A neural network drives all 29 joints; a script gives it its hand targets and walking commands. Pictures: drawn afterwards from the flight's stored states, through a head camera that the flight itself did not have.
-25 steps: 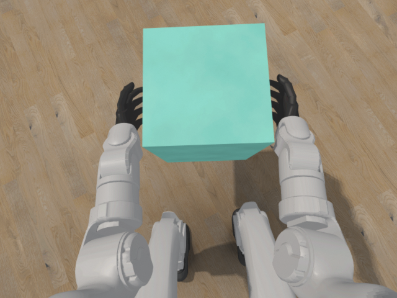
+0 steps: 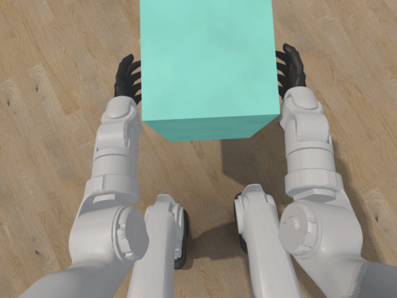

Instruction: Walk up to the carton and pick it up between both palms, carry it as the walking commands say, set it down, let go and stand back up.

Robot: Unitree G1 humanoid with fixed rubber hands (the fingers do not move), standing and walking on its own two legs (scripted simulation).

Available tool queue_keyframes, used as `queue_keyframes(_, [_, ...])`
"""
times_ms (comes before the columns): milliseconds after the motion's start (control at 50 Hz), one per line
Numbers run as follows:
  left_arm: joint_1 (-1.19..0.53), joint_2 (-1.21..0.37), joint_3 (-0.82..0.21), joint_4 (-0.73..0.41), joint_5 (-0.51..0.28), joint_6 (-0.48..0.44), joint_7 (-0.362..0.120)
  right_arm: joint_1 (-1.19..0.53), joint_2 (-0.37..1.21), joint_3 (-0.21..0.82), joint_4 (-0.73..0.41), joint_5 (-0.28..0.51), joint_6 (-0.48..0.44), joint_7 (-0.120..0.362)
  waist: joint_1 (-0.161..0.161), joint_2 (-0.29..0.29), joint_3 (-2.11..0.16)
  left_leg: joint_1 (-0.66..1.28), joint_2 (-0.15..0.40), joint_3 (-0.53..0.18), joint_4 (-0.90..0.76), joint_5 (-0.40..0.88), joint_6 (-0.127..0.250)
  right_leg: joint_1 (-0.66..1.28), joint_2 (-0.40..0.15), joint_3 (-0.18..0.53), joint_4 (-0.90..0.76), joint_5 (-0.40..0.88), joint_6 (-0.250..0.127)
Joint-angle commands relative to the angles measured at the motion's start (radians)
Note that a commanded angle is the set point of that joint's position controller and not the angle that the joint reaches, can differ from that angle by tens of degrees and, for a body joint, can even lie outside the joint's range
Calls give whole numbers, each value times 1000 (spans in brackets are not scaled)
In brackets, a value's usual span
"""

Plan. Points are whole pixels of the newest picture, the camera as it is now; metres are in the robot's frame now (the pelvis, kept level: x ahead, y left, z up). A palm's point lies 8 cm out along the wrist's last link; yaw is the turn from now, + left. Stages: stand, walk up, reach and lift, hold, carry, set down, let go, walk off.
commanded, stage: set down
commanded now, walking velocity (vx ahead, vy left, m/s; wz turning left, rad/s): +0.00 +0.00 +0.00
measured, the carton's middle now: (207, 83) +0.53 -0.04 -0.18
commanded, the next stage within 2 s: none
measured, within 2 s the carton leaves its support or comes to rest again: rests again in 1.80 s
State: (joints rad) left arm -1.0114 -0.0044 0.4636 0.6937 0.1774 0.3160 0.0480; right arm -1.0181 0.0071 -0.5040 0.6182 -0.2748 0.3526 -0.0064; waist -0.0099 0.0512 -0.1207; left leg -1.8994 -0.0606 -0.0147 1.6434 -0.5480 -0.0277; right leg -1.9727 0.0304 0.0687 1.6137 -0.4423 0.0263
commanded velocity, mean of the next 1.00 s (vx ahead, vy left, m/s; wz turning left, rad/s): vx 0.00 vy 0.00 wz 0.00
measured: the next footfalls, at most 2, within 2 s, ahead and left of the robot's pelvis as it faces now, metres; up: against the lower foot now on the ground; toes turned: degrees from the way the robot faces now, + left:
none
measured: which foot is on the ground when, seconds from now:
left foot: down 0.00-1.00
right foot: down 0.00-1.00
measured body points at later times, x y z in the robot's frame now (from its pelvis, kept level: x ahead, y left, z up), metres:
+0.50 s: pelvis -0.02 +0.00 -0.07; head +0.32 -0.03 +0.23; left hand +0.53 +0.12 -0.19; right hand +0.51 -0.20 -0.20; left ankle +0.07 +0.13 -0.49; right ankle +0.10 -0.12 -0.49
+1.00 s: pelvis -0.02 +0.00 -0.11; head +0.36 -0.03 +0.10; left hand +0.55 +0.11 -0.30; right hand +0.54 -0.20 -0.29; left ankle +0.07 +0.13 -0.49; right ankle +0.10 -0.13 -0.49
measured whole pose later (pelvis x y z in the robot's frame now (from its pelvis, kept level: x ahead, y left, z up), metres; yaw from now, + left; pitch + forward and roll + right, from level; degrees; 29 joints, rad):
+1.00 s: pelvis -0.02 +0.00 -0.11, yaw +0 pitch +33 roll +2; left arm -1.43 0.24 0.23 0.77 -0.09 0.28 0.18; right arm -1.50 -0.27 -0.29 0.78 0.01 0.32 -0.10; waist -0.05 0.03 0.53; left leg -2.01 -0.10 -0.02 2.10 -0.66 -0.05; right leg -2.09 0.05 0.07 2.05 -0.53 0.04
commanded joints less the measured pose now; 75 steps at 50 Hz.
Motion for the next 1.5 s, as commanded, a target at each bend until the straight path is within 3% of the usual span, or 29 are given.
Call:
queue_keyframes(0, [-754,-835,-585,-146,-198,-81,-233,-645,924,634,-26,212,-57,202,-24,-117,-1130,274,-126,81,-69,396,-3,805,113,-88,-10,504,18])
queue_keyframes(80, [-805,-775,-580,-93,-187,-65,-219,-615,869,590,89,199,-36,189,-13,-71,-1048,229,-121,97,-52,277,-13,734,107,-89,11,366,17])
queue_keyframes(220, [-840,-816,-509,5,-150,-27,-224,-764,790,526,73,172,-31,190,-47,-15,-980,227,-114,99,-14,157,-9,595,109,-117,39,198,-3])
queue_keyframes(240, [-868,-796,-505,-22,-156,-37,-222,-764,808,546,92,188,-29,200,-8,-53,-979,209,-114,108,-9,173,-8,597,107,-110,48,219,-1])
queue_keyframes(280, [-872,-823,-492,13,-152,-22,-219,-783,791,509,97,182,-28,205,-42,-6,-1010,262,-111,98,0,169,-7,575,103,-124,64,202,-8])
queue_keyframes(300, [-893,-812,-491,-7,-169,-31,-218,-785,787,514,100,174,-28,210,-53,-68,-1038,253,-112,86,19,189,-4,580,107,-136,85,217,-4])
queue_keyframes(320, [-915,-810,-494,-31,-168,-32,-217,-803,769,516,76,181,-33,213,-39,-33,-1013,241,-111,89,21,194,-8,557,103,-129,93,224,-7])
queue_keyframes(340, [-914,-797,-478,-12,-168,-35,-213,-850,775,532,70,195,-36,213,-22,-68,-999,216,-112,95,30,196,-2,552,103,-130,100,226,-1])
queue_keyframes(360, [-958,-809,-500,-34,-182,-41,-209,-804,782,510,99,187,-38,216,-52,-58,-1059,245,-112,94,42,207,-2,572,106,-135,114,241,-7])
queue_keyframes(400, [-959,-805,-493,-43,-186,-49,-203,-882,779,556,43,221,-46,218,-10,-49,-1080,256,-116,99,56,272,1,569,103,-132,125,299,-5])
queue_keyframes(460, [-974,-774,-519,-60,-218,-64,-190,-913,758,585,23,246,-57,209,-31,-102,-1134,257,-116,95,96,328,3,632,99,-143,172,375,7])
queue_keyframes(600, [-1042,-683,-551,-51,-210,-70,-177,-894,720,561,137,272,-48,206,2,-48,-1072,270,-94,109,153,249,-2,565,85,-130,229,292,5])
queue_keyframes(620, [-1053,-703,-552,-63,-224,-68,-182,-884,719,548,141,262,-49,208,-30,-58,-1098,281,-96,109,162,256,-4,583,92,-140,232,295,-1])
queue_keyframes(680, [-1060,-692,-554,-55,-233,-72,-188,-924,700,567,118,277,-55,211,-8,-45,-1095,290,-97,107,187,289,2,586,83,-132,254,327,-3])
queue_keyframes(700, [-1095,-687,-577,-92,-262,-76,-190,-917,689,570,103,278,-59,209,-38,-55,-1157,316,-94,113,207,313,-5,628,85,-134,260,354,-2])
queue_keyframes(760, [-1143,-697,-644,-169,-320,-85,-183,-1007,659,634,1,333,-78,190,-56,-62,-1312,328,-94,118,243,388,-7,765,78,-135,309,477,-10])
queue_keyframes(780, [-1142,-666,-639,-144,-325,-86,-178,-1056,629,644,-22,346,-88,184,-33,-45,-1341,372,-95,120,250,393,-9,769,76,-137,316,466,-4])
queue_keyframes(820, [-1226,-632,-699,-232,-374,-92,-160,-1095,600,678,-57,388,-89,171,-60,-53,-1516,473,-89,107,281,446,-15,854,75,-143,354,520,-12])
queue_keyframes(840, [-1244,-594,-710,-237,-394,-93,-152,-1123,582,684,-49,400,-85,163,-60,-38,-1512,513,-87,114,298,438,-19,847,70,-140,347,477,-11])
queue_keyframes(880, [-1278,-545,-733,-287,-403,-104,-131,-1132,613,731,-88,465,-94,150,-31,-33,-1560,496,-85,130,314,503,-18,981,64,-126,388,621,-23])
queue_keyframes(900, [-1308,-525,-727,-281,-407,-109,-124,-1103,612,710,-25,458,-90,153,-47,-49,-1496,484,-82,120,312,477,-14,946,67,-124,390,591,-22])
queue_keyframes(1080, [-1150,-573,-507,135,-275,-101,-166,-1018,618,533,335,337,-93,229,16,-29,-666,223,-70,89,264,120,22,419,61,-127,353,118,-32])
queue_keyframes(1180, [-1101,-648,-421,193,-264,-90,-205,-1071,610,486,240,296,-108,228,-26,-108,-727,160,-92,93,305,178,28,488,68,-142,363,205,-13])
queue_keyframes(1280, [-1183,-645,-476,114,-309,-106,-212,-1112,580,492,168,304,-126,197,-75,-86,-810,121,-100,97,326,226,15,552,67,-131,381,311,-19])
queue_keyframes(1300, [-1240,-645,-523,13,-341,-123,-204,-1138,576,523,86,327,-137,190,-89,-74,-900,146,-100,101,334,288,10,603,68,-127,390,387,-22])
queue_keyframes(1380, [-1301,-574,-584,-68,-384,-143,-171,-1220,551,587,28,402,-149,167,-62,-69,-1154,248,-96,116,361,372,5,737,64,-131,440,510,-17])
queue_keyframes(1420, [-1331,-521,-634,-77,-391,-136,-149,-1226,524,608,67,433,-139,162,-54,-20,-1241,341,-85,126,368,349,-10,773,60,-137,447,467,-20])
queue_keyframes(1440, [-1284,-536,-620,12,-364,-118,-151,-1189,539,606,183,419,-120,167,-40,-46,-1090,313,-81,124,349,261,-2,687,63,-146,423,341,-20])
queue_keyframes(1480, [-1340,-506,-663,-90,-378,-130,-146,-1144,562,595,180,438,-113,179,-53,-1,-1077,399,-68,114,370,323,1,652,61,-142,432,369,-19])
